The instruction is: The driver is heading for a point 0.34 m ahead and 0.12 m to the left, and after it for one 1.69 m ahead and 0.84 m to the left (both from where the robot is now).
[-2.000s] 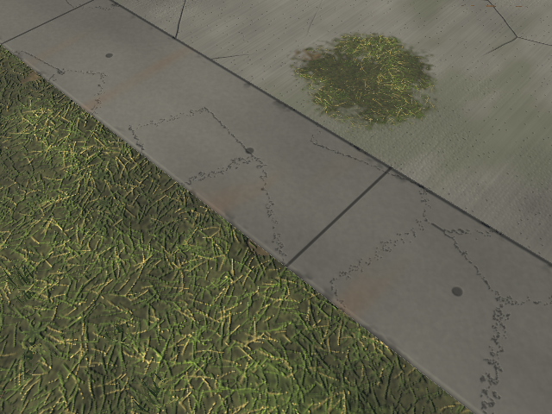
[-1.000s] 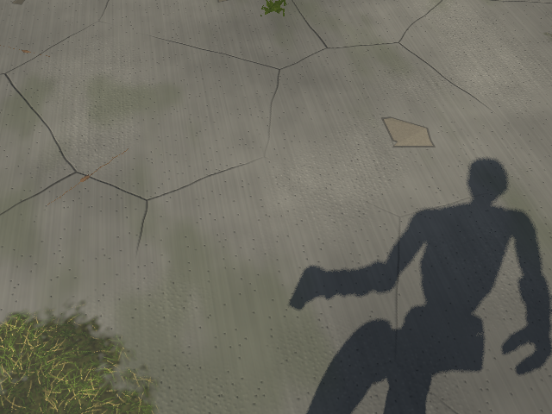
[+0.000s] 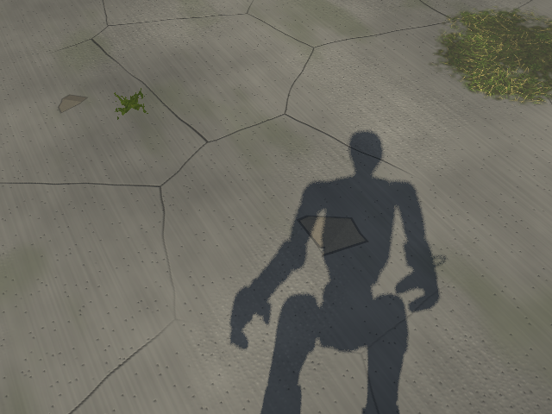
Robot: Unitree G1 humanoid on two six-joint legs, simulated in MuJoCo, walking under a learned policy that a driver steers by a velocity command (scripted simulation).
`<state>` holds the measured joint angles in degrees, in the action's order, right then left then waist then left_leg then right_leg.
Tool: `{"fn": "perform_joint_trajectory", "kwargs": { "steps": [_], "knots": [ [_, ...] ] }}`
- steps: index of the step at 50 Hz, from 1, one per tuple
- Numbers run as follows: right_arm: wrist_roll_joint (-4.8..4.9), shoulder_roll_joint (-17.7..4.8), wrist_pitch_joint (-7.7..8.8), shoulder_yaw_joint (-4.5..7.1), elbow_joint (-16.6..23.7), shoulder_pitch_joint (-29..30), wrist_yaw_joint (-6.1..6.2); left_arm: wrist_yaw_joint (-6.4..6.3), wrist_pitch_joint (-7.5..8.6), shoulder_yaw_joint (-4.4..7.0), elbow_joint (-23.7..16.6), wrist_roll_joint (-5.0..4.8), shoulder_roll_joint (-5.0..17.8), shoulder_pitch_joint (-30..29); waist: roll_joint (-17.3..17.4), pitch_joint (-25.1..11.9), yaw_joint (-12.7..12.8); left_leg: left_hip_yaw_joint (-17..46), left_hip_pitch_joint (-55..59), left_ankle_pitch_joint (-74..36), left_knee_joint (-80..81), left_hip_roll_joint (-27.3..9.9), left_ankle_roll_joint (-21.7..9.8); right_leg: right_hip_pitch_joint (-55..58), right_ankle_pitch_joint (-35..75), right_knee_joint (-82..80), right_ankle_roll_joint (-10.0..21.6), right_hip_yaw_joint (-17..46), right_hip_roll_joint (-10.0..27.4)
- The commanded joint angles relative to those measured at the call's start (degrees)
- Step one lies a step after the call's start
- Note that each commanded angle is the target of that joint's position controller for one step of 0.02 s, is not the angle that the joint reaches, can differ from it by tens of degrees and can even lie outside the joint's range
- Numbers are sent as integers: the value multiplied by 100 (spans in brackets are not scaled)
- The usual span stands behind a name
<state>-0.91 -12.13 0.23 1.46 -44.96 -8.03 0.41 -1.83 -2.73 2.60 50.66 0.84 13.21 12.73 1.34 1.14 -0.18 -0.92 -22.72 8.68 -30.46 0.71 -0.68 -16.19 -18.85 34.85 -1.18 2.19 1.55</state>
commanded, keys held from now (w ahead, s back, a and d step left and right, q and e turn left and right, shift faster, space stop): q+shift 0.52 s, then w+shift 0.48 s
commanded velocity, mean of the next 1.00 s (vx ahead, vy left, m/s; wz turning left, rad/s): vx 0.28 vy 0.00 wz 0.52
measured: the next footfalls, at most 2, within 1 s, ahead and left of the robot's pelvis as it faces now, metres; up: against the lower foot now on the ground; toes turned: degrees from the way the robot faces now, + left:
right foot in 0.72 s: +0.19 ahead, -0.05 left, +0.00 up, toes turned +36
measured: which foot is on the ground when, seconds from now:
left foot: down 0.00-0.72, up 0.74-1.00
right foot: down 0.00-0.26, up 0.28-0.70, down 0.72-1.00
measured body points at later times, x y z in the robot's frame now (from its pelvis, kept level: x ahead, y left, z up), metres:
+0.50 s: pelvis +0.04 +0.04 +0.01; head +0.09 +0.07 +0.46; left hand +0.14 +0.36 -0.09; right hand +0.27 -0.19 -0.08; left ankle +0.05 +0.12 -0.73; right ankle +0.13 -0.12 -0.66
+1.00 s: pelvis +0.19 +0.09 +0.02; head +0.22 +0.07 +0.47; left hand -0.01 +0.29 -0.09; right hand +0.50 +0.00 -0.08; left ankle +0.20 +0.27 -0.67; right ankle +0.16 -0.08 -0.73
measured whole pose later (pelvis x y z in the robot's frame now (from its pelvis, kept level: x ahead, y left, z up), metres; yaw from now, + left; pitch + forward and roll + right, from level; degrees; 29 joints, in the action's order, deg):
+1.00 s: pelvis +0.19 +0.09 +0.02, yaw +33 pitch +4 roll +1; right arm -2.6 -17.9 -0.2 2.8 -35.8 -8.4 -4.2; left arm 1.1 4.6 3.7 50.3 1.1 14.8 29.8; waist 3.3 -3.0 6.2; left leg 2.3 -38.4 6.2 -50.0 -0.8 0.2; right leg -0.1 -17.7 14.2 1.3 3.0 0.2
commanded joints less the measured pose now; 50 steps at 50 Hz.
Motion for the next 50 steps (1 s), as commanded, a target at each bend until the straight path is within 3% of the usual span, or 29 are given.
{"fn": "perform_joint_trajectory", "kwargs": {
  "steps": [1, 3, 5, 7, 9, 11, 12, 13, 14, 15, 16, 17, 18, 19, 20, 24, 26, 27, 29, 32, 35, 36, 37, 38, 39, 40, 42, 45, 50],
  "knots": [
    [76, -850, 96, 270, 504, 484, 52, -122, 153, 272, -267, -8, 948, -25, -688, 91, 26, 264, -8, 894, 180, -81, -99, -333, -811, -1213, 511, 406, 406],
    [138, -794, 51, 312, 541, 401, 60, -206, 223, 351, -298, -32, 1053, 97, -989, 79, 89, 79, -462, 340, -481, 102, -174, 31, 23, -1301, 674, 700, 875],
    [129, -698, -14, 344, 603, 277, -4, -308, 269, 363, -449, -24, 1017, -35, -1250, -95, 93, -47, -833, 1107, -1472, 32, -197, 325, 1560, -1181, 1059, 1033, 1600],
    [141, -641, -73, 362, 734, 377, -81, -372, 309, 387, -572, -44, 1032, -120, -1152, -124, 178, 39, -1330, 2027, -2139, -254, -167, 731, 2837, -1029, 1296, 1136, 2047],
    [199, -600, -120, 349, 798, 373, -155, -390, 289, 457, -637, -125, 1171, -279, -976, -206, 166, -23, -1275, 1868, -1908, -418, -130, 958, 3169, -874, 1112, 773, 1992],
    [243, -676, -174, 393, 712, 66, -224, -359, 221, 495, -706, -162, 1246, -523, -971, -367, 27, -423, -448, 1163, -1234, -203, -128, 721, 3196, -581, 818, 94, 1693],
    [252, -758, -201, 458, 615, -207, -240, -326, 193, 491, -712, -170, 1199, -544, -842, -471, -82, -618, 144, 648, -740, 25, -178, 525, 3071, -180, 647, -283, 1497],
    [227, -959, -214, 580, 538, -524, -212, -281, 190, 463, -666, -156, 1041, -323, -378, -609, -162, -351, 900, 120, -186, 199, -347, 150, 2737, 762, 376, -731, 1159],
    [179, -1678, -178, 782, 665, -780, -118, -237, 206, 406, -830, -29, 835, -348, 1019, -573, -252, 1728, 1830, -2208, 505, -804, -974, -1323, 598, 2496, -207, -1017, 462],
    [-46, -2109, -78, 782, 753, -1075, -160, -203, 258, 290, -1212, 103, 553, -728, 1898, -1094, -264, 4249, 2425, -3029, 1107, -2028, -2127, -2645, -2222, 3812, -386, -181, -547],
    [-17, -1887, 39, 655, 788, -1354, -195, -120, 330, 324, -1075, 78, 718, -813, 903, -1418, -428, 3578, 2639, -4900, 588, -1971, -2147, -2506, -2366, 4564, -377, 518, -350],
    [-56, -1880, 105, 706, 886, -917, -168, -135, 372, 281, -1231, -78, 627, -593, 848, -1617, -177, 3761, 2500, -2860, 789, -1913, -2110, -2793, -1708, 4417, -281, 661, -371],
    [138, -1695, 103, 672, 991, -384, -98, -207, 383, 347, -1067, -92, 840, -767, 225, -1039, -57, 3306, 2083, -1703, 915, -1487, -1686, -2881, -1102, 4026, -240, 674, -135],
    [237, -1499, 29, 608, 1093, 5, 13, -264, 361, 377, -1091, -37, 941, -906, 202, -816, 28, 2910, 1606, -1299, 941, -1225, -1343, -2669, -643, 3474, -214, 684, -80],
    [249, -1364, -28, 546, 1162, 50, 62, -253, 328, 373, -1055, -23, 862, -942, 220, -802, 76, 2659, 1266, -1207, 989, -939, -1169, -2222, -473, 3141, -213, 610, -151],
    [228, -1514, -156, 634, 1261, -184, 245, -140, 414, 292, -1142, -83, 581, -1023, 384, -860, 48, 2653, 1342, -999, 952, -664, -996, -1848, 45, 1658, -299, 617, -555],
    [226, -1553, -211, 668, 1342, -141, 282, -97, 422, 282, -1173, -102, 591, -1105, 566, -806, 32, 2855, 1192, -616, 976, -621, -949, -1624, 166, 1179, -324, 677, -648],
    [233, -1508, -226, 650, 1374, -126, 289, -53, 430, 288, -1135, -120, 661, -972, 601, -971, 37, 2868, 1113, 531, 1124, -603, -955, -1426, 321, 977, -315, 644, -589],
    [239, -1462, -196, 606, 1394, -187, 241, 60, 489, 297, -1169, -165, 753, -981, 1007, -890, -81, 3107, 734, 2344, 1425, -624, -1036, -1026, 311, 634, -267, 448, -514],
    [196, -1309, -76, 489, 1320, -362, 120, 183, 711, 292, -1241, -196, 760, -973, 1066, -592, -130, 3324, 317, 3020, 1429, -764, -1147, -389, 63, 221, -63, 244, -394],
    [162, -998, 21, 325, 1350, -163, 73, 205, 933, 335, -927, -176, 700, -5, 750, -361, 400, 2863, -450, 3176, 811, -446, -873, 1025, 308, -927, 286, 79, -165],
    [174, -671, 66, 222, 1453, 14, 75, 189, 986, 385, -770, -123, 918, 670, 37, -356, 625, 2232, -1197, 2924, -661, 32, -561, 1737, -551, -1436, 505, 1144, 593],
    [286, -428, 164, 146, 1620, -18, 76, 210, 1008, 412, -768, 17, 1317, 961, -990, -157, 479, 1334, -2395, 2286, -2186, 652, -314, 2150, -2352, -2196, 1009, 3088, 1505],
    [-180, -983, 103, 285, 1826, 362, -59, 273, 821, 485, -786, 472, 1623, 661, -1565, 558, 470, 1208, -3401, 1920, -2795, 514, -336, 1419, -3803, -2810, 1328, 4443, 2055],
    [-200, -1147, 103, 344, 1785, 563, -120, 298, 737, 428, -875, 316, 1316, 440, -921, 857, 395, 1405, -3561, 1273, -3106, 320, -289, 1259, -3446, -2739, 1279, 3997, 1914],
    [-220, -1133, 123, 344, 1672, 430, -200, 301, 714, 372, -875, 180, 1160, 441, -632, 673, 316, 1416, -3303, 850, -3069, 286, -198, 1194, -2774, -2567, 1078, 3273, 1585],
    [-253, -1074, 125, 344, 1459, 101, -341, 243, 769, 312, -779, 72, 1114, 558, -827, 238, 226, 1151, -2588, 261, -3091, 265, -25, 1048, -1792, -2628, 891, 2265, 1072],
    [-200, -977, 87, 283, 1456, 280, -413, 264, 844, 296, -605, 26, 1091, 878, -943, 249, 281, 770, -2448, -146, -2876, 118, 84, 1028, -1300, -2858, 1015, 1752, 922],
    [-127, -761, 97, 123, 1654, 1367, -517, 278, 828, 276, -343, 27, 1017, 1580, -949, 512, 760, -154, -2023, -344, -1280, -242, 69, 1368, -228, -3150, 1045, 1068, 922]
  ]
}}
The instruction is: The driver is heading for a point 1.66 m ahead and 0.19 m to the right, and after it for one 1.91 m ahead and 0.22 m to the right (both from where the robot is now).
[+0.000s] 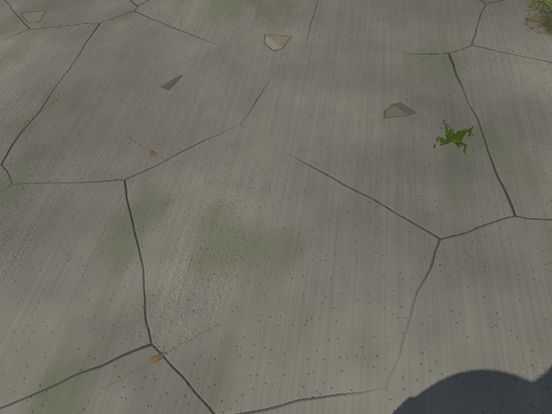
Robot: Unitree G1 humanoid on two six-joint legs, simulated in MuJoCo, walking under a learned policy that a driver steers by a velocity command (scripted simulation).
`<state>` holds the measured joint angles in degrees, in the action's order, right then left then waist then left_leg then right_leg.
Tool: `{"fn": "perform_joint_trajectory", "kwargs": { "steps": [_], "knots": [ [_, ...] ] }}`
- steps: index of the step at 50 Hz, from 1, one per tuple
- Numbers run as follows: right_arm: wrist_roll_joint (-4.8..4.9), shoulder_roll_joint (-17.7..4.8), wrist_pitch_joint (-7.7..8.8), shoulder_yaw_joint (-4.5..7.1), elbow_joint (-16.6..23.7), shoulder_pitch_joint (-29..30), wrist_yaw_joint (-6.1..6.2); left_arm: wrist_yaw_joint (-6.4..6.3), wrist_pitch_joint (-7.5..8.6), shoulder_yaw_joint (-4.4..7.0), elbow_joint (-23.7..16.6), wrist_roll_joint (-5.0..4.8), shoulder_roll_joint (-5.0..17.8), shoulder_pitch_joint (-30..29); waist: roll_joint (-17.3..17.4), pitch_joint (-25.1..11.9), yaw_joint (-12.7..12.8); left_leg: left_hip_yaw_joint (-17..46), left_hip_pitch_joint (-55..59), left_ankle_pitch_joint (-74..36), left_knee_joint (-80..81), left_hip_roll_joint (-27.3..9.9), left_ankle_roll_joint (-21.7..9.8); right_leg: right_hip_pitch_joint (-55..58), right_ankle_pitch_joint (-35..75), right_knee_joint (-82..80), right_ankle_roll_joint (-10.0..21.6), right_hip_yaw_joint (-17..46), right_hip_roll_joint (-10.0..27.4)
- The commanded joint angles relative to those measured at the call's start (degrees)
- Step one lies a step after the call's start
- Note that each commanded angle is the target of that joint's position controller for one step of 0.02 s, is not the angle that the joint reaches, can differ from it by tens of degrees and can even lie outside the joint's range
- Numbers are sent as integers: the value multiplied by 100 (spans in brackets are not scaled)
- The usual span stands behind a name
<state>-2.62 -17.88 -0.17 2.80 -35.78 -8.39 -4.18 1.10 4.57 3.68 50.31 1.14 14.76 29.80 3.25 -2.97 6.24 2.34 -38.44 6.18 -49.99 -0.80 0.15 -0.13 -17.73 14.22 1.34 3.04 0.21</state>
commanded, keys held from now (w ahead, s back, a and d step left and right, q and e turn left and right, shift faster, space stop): w+shift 1.00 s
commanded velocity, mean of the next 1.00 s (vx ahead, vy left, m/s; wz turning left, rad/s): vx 0.97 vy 0.00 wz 0.03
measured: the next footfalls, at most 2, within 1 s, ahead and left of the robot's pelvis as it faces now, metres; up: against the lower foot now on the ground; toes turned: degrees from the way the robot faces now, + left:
left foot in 0.14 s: +0.25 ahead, +0.14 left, +0.00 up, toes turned +3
right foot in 0.60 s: +0.73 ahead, -0.03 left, +0.00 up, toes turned -2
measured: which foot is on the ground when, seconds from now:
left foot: up 0.00-0.12, down 0.14-0.62, up 0.64-1.00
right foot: down 0.00-0.16, up 0.18-0.58, down 0.60-1.00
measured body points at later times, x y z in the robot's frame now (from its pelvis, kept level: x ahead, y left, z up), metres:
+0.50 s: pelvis +0.40 +0.06 -0.02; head +0.43 +0.05 +0.43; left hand +0.64 +0.29 -0.09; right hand +0.32 -0.20 -0.15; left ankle +0.21 +0.14 -0.74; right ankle +0.63 -0.07 -0.69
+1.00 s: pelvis +0.90 +0.05 -0.02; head +0.94 +0.06 +0.42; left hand +0.81 +0.32 -0.16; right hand +1.16 -0.15 -0.09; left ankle +1.14 +0.18 -0.71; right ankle +0.69 -0.03 -0.74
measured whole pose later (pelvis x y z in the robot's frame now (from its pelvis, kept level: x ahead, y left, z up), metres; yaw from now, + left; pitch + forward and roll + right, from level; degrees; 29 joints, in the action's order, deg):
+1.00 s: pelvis +0.90 +0.05 -0.02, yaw +0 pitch +2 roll -1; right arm -1.8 -15.1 3.8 -1.2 -39.7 2.3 -3.3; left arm 1.1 7.1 2.1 56.4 0.0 15.2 29.8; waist 0.5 2.5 5.0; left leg -4.3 -39.7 -7.3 -31.3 -3.9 -5.7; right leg 16.8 -19.5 1.4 3.1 -2.1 -3.7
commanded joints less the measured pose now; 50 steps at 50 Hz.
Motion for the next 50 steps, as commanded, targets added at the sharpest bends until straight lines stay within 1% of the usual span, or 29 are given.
{"fn": "perform_joint_trajectory", "kwargs": {
  "steps": [1, 3, 5, 6, 7, 8, 9, 10, 11, 12, 15, 17, 20, 24, 27, 28, 29, 30, 31, 32, 33, 34, 35, 38, 41, 43, 45, 47, 50],
  "knots": [
    [64, -161, 148, -30, 786, 1572, -76, -31, 98, 171, -239, 9, 899, 3, -1159, 1002, 182, -566, -318, -53, 955, -120, -88, -143, -118, -1142, 801, 936, 1142],
    [58, -200, 162, -33, 814, 1660, -63, -60, 84, 173, -101, 20, 994, 137, -1191, 1111, 150, -712, -3, 226, 1414, -70, -267, 122, 805, -1077, 802, 771, 1305],
    [10, -273, 172, 0, 724, 1276, 42, -85, 62, 159, 17, -5, 1075, 106, -1262, 906, -150, -988, 968, 786, 1752, 264, -521, 189, 3302, -417, 727, 384, 1348],
    [11, -387, 192, 70, 554, 681, 139, -98, 57, 158, 96, -17, 1157, 141, -1253, 495, -480, -1084, 1913, 960, 1774, 526, -651, 144, 5216, 451, 678, 146, 1335],
    [11, -535, 231, 162, 149, -589, 240, -119, 41, 163, 100, -43, 1248, -36, -1104, -173, -1155, -1065, 3506, 800, 1893, 658, -798, -360, 5988, 1822, 577, -173, 1158],
    [-80, -896, 279, 293, -165, -1826, 344, -124, 57, 118, -58, -36, 1152, -265, -731, -888, -1793, -149, 5382, 1621, 1879, -183, -952, -1837, 4543, 3643, 505, -299, 907],
    [-176, -1624, 328, 443, -279, -2314, 382, -51, 113, -91, -481, -148, 260, -186, 1250, -1751, -1625, 2953, 6753, 4480, 2705, -1973, -1331, -3840, -120, 5820, 324, -275, -53],
    [-66, -1286, 331, 361, -276, -2163, 365, -55, 170, 30, -500, -80, 763, -699, 670, -1555, -1666, 4405, 6128, 4847, 3600, -2114, -1277, -4376, -677, 6432, 535, 480, -186],
    [-63, -1025, 307, 293, -434, -1666, 372, -30, 164, 77, -644, -82, 835, -1212, 301, -359, -1346, 3338, 5386, 3867, 3485, -1864, -1190, -4830, -100, 6499, 575, 282, 202],
    [-32, -785, 333, 240, -451, -1444, 353, 22, 191, -4, -656, -44, 691, -1302, -11, 28, -1164, 2633, 4617, 2976, 3587, -1631, -1225, -4614, 265, 6165, 552, 185, 428],
    [71, -364, 455, 90, -606, -1148, 356, 160, -32, -102, -589, 158, 375, -1152, 225, 582, -574, 1658, 3231, 2314, 4145, -1095, -1191, -4066, 335, 5601, 309, 69, 729],
    [171, -327, 570, 77, -810, -1348, 348, 218, -140, -139, -801, 181, 319, -1681, 117, 1037, -523, 1315, 3085, 1842, 4556, -1023, -1261, -4604, 504, 5340, 182, -88, 849],
    [187, -296, 678, 59, -954, -1467, 301, 253, -116, -218, -1249, 127, 331, -2691, -32, 1422, -555, 486, 2803, 445, 4910, -711, -1209, -4671, 1415, 4033, 115, -336, 857],
    [326, -596, 806, 90, -1221, -1762, 330, 356, -65, -333, -1424, 41, 206, -3247, -243, 1328, -598, -142, 2775, -1807, 5512, -805, -1094, -2901, 2832, 2345, 401, -828, 444],
    [213, -965, 715, 137, -1447, -1969, 386, 202, -102, -247, -1341, 67, 492, -2988, 61, 652, -432, -415, 4280, -5384, 4271, -931, -879, -2372, 1976, 2119, 607, -1160, -211],
    [103, -1101, 625, 162, -1518, -1978, 444, 127, -116, -169, -1209, 73, 697, -2390, 261, 198, -109, -437, 4523, -6219, 3267, -1035, -797, -1753, 1434, 2152, 695, -1095, -412],
    [16, -1209, 509, 194, -1549, -1857, 514, 32, -139, -55, -872, 69, 929, -1255, 347, -398, 428, -483, 4336, -6405, 1804, -1066, -736, -608, 864, 2142, 779, -1039, -556],
    [-26, -1096, 456, 171, -1510, -1683, 545, -82, -157, 87, -547, 126, 1260, -76, 240, -884, 974, -549, 3409, -5379, -69, -818, -691, 812, 409, 2106, 909, -657, -151],
    [140, -167, 515, -26, -1237, -2062, 427, -172, -142, 272, -467, 279, 1869, 255, -1292, -1482, 475, -501, 1387, -785, -2739, 54, -553, 2263, -1455, 1822, 1351, 1755, 1505],
    [306, -150, 637, -47, -1131, -2328, 366, -85, -129, 277, -502, 193, 1842, 52, -1919, -2187, 145, 452, 261, 2004, -3773, 740, -616, 2640, -2030, 462, 1696, 4687, 2209],
    [281, -406, 649, -6, -986, -1554, 419, -44, -95, 251, -473, 119, 1477, -596, -1178, -1089, 7, 503, -324, 1393, -3794, 234, -732, 1917, -1785, 216, 1517, 3986, 1885],
    [248, -406, 660, -41, -920, -1178, 407, -30, -35, 176, -415, 68, 1089, -865, -485, -353, -140, 374, -291, 939, -3390, -54, -724, 915, -1099, 166, 1438, 3031, 1751],
    [178, -298, 627, -79, -917, -1029, 373, -29, 9, 127, -365, 100, 879, -1064, -181, 11, -354, 368, -56, 872, -2965, -264, -706, 134, -747, 21, 1297, 2440, 1513],
    [2, -12, 361, -169, -838, -1000, 208, -48, 132, -31, -125, 31, 463, -1057, -540, 585, -862, 345, 366, 995, -2224, -588, -471, -1290, -570, -556, 1151, 1465, 1090],
    [-15, -36, 308, -241, -400, 112, 140, 8, 268, 0, 1, -51, 639, -836, -508, 1207, -782, -95, -226, 140, -995, -782, -277, -1592, 254, -1222, 1181, 653, 792],
    [29, -7, 381, -300, -234, 638, 78, 39, 332, 6, 16, -107, 654, -792, -338, 1280, -719, -378, 273, -882, 368, -709, -265, -1713, 1175, -1355, 1044, 34, 457],
    [118, 60, 424, -347, -171, 1007, 7, 29, 412, 37, 108, -194, 828, -543, -338, 1264, -573, -652, 1089, -1860, 1251, -525, -389, -1663, 1929, -1843, 1013, -124, 609],
    [142, -42, 418, -318, -178, 1143, 45, 14, 400, 34, 244, -210, 931, -302, -313, 1182, -485, -835, 988, -2069, 1703, -317, -516, -594, 3136, -1791, 906, -338, 680],
    [45, -353, 431, -200, -249, 776, 171, -105, 264, 91, 362, -38, 1318, -191, -764, 531, -785, -985, 1490, -899, 1883, 254, -732, 799, 6406, -450, 690, -483, 984]
  ]
}}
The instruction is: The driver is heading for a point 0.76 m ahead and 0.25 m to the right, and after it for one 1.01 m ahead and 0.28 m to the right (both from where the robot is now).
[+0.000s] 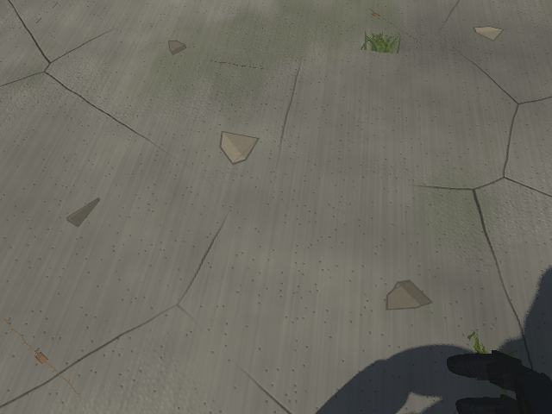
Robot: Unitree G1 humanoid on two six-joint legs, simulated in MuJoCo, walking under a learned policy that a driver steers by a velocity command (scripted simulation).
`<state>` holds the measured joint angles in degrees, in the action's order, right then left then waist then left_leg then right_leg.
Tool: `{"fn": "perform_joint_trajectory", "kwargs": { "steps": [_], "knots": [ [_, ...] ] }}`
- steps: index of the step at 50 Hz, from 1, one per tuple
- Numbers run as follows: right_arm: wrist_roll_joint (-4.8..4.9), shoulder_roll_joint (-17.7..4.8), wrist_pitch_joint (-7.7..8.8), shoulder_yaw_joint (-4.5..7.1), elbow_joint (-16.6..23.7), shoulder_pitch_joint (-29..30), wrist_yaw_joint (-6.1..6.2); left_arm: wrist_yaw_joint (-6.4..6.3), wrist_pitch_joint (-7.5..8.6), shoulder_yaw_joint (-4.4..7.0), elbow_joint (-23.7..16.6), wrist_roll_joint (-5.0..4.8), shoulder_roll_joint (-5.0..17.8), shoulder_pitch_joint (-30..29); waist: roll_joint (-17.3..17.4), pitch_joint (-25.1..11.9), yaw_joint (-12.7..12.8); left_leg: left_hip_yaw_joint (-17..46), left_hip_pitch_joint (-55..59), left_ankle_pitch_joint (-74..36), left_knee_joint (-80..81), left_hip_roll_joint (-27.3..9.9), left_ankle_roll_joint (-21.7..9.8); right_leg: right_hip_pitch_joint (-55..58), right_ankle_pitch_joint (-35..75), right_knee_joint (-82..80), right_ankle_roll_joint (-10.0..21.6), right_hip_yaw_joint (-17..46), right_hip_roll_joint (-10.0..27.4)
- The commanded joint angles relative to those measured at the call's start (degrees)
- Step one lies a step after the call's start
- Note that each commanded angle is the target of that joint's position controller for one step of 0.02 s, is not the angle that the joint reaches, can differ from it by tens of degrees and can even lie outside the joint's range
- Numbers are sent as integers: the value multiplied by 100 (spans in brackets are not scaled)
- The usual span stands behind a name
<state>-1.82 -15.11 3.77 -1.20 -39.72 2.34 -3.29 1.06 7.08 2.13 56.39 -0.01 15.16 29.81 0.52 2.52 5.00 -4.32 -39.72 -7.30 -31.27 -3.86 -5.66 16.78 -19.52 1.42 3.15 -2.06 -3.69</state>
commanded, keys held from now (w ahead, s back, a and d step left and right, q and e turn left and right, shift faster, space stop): w+shift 0.04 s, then w+e+shift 0.84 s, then shift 0.12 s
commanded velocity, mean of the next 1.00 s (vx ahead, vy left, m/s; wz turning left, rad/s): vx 0.97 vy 0.00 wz -0.70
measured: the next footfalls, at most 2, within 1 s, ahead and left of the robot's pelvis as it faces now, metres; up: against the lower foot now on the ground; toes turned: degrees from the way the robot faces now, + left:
left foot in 0.06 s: +0.29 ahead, +0.10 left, +0.00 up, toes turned +3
right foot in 0.52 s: +0.71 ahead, -0.07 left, +0.00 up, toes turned -22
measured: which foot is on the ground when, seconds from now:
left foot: up 0.00-0.04, down 0.06-0.52, up 0.54-0.90, down 0.92-1.00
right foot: down 0.00-0.04, up 0.06-0.50, down 0.52-0.94, up 0.96-1.00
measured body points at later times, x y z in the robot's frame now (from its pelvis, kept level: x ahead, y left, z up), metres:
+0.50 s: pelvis +0.51 +0.00 -0.01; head +0.53 -0.01 +0.44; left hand +0.77 +0.17 -0.10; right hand +0.38 -0.23 -0.15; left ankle +0.26 +0.11 -0.69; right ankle +0.68 -0.07 -0.70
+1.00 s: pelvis +0.97 -0.13 +0.00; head +1.00 -0.16 +0.44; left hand +1.20 +0.10 -0.12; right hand +0.97 -0.46 -0.08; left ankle +1.14 -0.09 -0.72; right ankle +0.74 -0.07 -0.62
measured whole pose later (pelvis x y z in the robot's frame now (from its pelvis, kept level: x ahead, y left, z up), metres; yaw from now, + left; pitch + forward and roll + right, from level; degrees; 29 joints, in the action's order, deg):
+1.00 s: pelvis +0.97 -0.13 +0.00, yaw -43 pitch +2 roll +1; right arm -3.3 -16.4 5.1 0.3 -37.0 -3.8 0.5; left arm -0.5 3.2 5.4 47.5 0.1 21.3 20.0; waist -1.3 3.5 4.4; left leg -0.1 -28.3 9.0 -35.5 -1.7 2.1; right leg -11.5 -26.3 67.4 5.2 9.7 -8.8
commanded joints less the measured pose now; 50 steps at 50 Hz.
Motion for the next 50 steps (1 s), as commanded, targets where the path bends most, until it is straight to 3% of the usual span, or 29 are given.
{"fn": "perform_joint_trajectory", "kwargs": {
  "steps": [1, 2, 3, 4, 5, 6, 7, 10, 12, 14, 19, 20, 22, 24, 25, 26, 27, 28, 29, 30, 33, 37, 42, 44, 46, 47, 48, 49, 50],
  "knots": [
    [-21, -831, 26, 293, -49, -1022, 152, -170, -88, 279, -214, 179, 1412, -233, -679, -448, -1018, -277, 2311, 1016, -85, 747, -226, -767, 7257, 1848, 444, -6, 1451],
    [-11, -1026, 4, 409, -454, -2291, 244, -233, -200, 298, -227, 263, 1473, -418, -692, -1041, -1628, -234, 3502, 1450, -40, 811, -317, -1062, 7183, 3420, 382, -102, 1403],
    [-97, -1388, -18, 552, -685, -3335, 357, -241, -224, 217, -303, 301, 1127, -364, -474, -1645, -1968, 658, 5027, 2577, -386, 10, -400, -2269, 5727, 5395, 391, 13, 1191],
    [-297, -1969, 32, 741, -652, -3239, 376, -66, -169, -48, -564, -10, -34, 580, 1691, -2510, -1045, 3999, 6782, 4606, 403, -1954, -1125, -4774, 37, 8016, 189, 210, 113],
    [-143, -1547, 8, 705, -610, -3006, 280, -107, -95, 50, -565, -80, 577, 80, 1069, -2662, -1246, 5362, 6569, 5173, 1591, -1909, -932, -5365, -434, 8486, 377, 865, 67],
    [-148, -1209, 73, 646, -642, -2373, 278, -152, -93, 104, -754, -117, 750, -742, 502, -1338, -1080, 4034, 5522, 4391, 1625, -1691, -704, -5731, 333, 8293, 411, 788, 471],
    [-147, -879, 138, 589, -695, -2135, 251, -129, -95, 66, -774, -68, 692, -985, -109, -836, -939, 3214, 4624, 3468, 1697, -1538, -573, -5522, 685, 7880, 422, 768, 709],
    [-73, -333, 271, 420, -1008, -2148, 263, 59, -388, 19, -755, 109, 314, -919, 201, -231, -454, 1638, 3242, 2433, 2129, -1088, -163, -4935, 806, 7403, 335, 768, 1063],
    [70, -351, 371, 425, -1141, -2229, 240, 141, -542, -3, -946, 120, 175, -1310, 252, 134, -367, 888, 3101, 1813, 2361, -984, 60, -5383, 960, 7200, 259, 650, 1223],
    [80, -304, 428, 411, -1209, -2296, 225, 198, -586, -47, -1227, 107, 123, -1993, 210, 438, -415, 4, 2946, 805, 2570, -663, 308, -5648, 1501, 6688, 209, 314, 1173],
    [98, -457, 454, 376, -1329, -2646, 333, 318, -494, -163, -1646, 51, 100, -3086, 52, 718, -545, -1152, 3480, -1895, 2665, -368, 575, -5394, 2633, 4511, 428, -750, 675],
    [99, -578, 462, 369, -1283, -2641, 396, 333, -498, -164, -1613, 34, 115, -2990, 125, 518, -466, -1272, 3730, -3271, 2431, -452, 661, -5062, 2794, 4279, 518, -898, 462],
    [113, -929, 362, 440, -1231, -2735, 555, 337, -483, -120, -1559, 100, 337, -2681, 433, 250, -185, -1309, 4326, -5300, 1553, -702, 729, -4555, 2516, 3937, 683, -1181, 80],
    [44, -1210, 164, 545, -1038, -2355, 667, 261, -500, 78, -1120, 90, 803, -1167, 616, -581, 637, -1162, 4256, -5959, -271, -865, 664, -2878, 2048, 3925, 871, -1072, -300],
    [-25, -1305, 62, 591, -887, -1939, 667, 178, -507, 252, -695, 88, 1083, 249, 568, -1108, 1275, -980, 3676, -5603, -2072, -927, 576, -1538, 1716, 3833, 1126, -620, -269],
    [-30, -1205, 13, 625, -868, -1704, 548, 33, -533, 414, -530, 3, 1239, 636, -68, -1030, 1331, -964, 2663, -1452, -4444, -188, 515, -782, 1328, 3326, 1403, 50, 44],
    [-151, -306, 117, 392, -526, -1659, 448, -43, -604, 501, -555, -26, 1591, 93, -1343, -557, 509, -549, 574, 3608, -6462, 672, 584, -351, 2584, 3850, 1671, 1414, 685],
    [67, -290, 252, 312, 138, -1922, 405, -53, -654, 591, -796, 115, 1979, -227, -1395, -1719, 107, 670, -879, 3705, -6997, 710, 681, 773, 750, 2415, 2828, 4110, 1591],
    [-11, -538, 398, 272, 149, -1594, 392, -99, -656, 563, -940, 152, 1579, -448, -275, -1172, 123, 1002, -1258, 3244, -6342, 377, 570, 232, -705, 1243, 2584, 4950, 1843],
    [-11, -684, 436, 301, 105, -1412, 364, -128, -630, 475, -888, 154, 1174, -660, 439, -361, -164, 1004, -1056, 2821, -5631, 120, 573, -832, -781, 976, 2250, 4563, 1707],
    [-269, -549, 103, 235, 86, -1408, 346, -179, -371, 344, -941, 58, 929, -1035, 748, 222, -801, 946, 84, 2890, -4393, -317, 914, -3036, 612, 946, 1917, 3207, 985],
    [-140, -315, -30, 96, 641, -222, 232, -109, -179, 407, -1041, 40, 1097, -974, 296, 456, -509, 512, 971, 1453, -1960, -355, 1086, -4158, 1586, 741, 1600, 2283, 244],
    [44, -448, 17, 110, 920, 277, 240, -27, -223, 531, -1016, -34, 1254, -526, -280, 6, -1, 447, 1627, 212, -134, 144, 794, -2851, 3186, 1272, 1054, 2383, 351],
    [38, -793, 53, 251, 771, -319, 320, -75, -239, 574, -1077, 6, 1426, -644, -336, -449, -300, 519, 2463, 792, 189, 428, 703, -2341, 4415, 2191, 783, 2478, 374],
    [-41, -1259, 162, 470, 284, -2278, 486, -63, -210, 586, -1119, 47, 1544, -986, -270, -1342, -1364, 501, 4337, 1013, 226, 222, 514, -2631, 4861, 4701, 419, 2123, 103],
    [-228, -1566, 223, 555, 91, -3381, 572, -101, -161, 362, -1312, 43, 696, -1066, 486, -2012, -1606, 1661, 5648, 1238, 35, -1149, 359, -3647, 1648, 6673, 322, 1677, -236],
    [-294, -2141, 191, 702, 141, -2802, 487, -128, -182, 226, -1658, -221, 316, -72, 2707, -2912, -689, 5088, 6506, -219, 861, -2690, -644, -5093, -1269, 8240, 23, 990, -925],
    [-187, -1466, 130, 649, 340, -2249, 400, -233, -322, 253, -1336, 28, 824, -253, 1252, -2436, -710, 4714, 5985, -141, 699, -2362, -734, -5581, -830, 8497, 98, 1009, -221],
    [-110, -817, 131, 473, 324, -1974, 358, -202, -368, 265, -1348, 106, 872, -863, 592, -1647, -820, 3473, 5208, -923, 623, -1973, -661, -5605, -433, 8200, 29, 865, -44]
  ]
}}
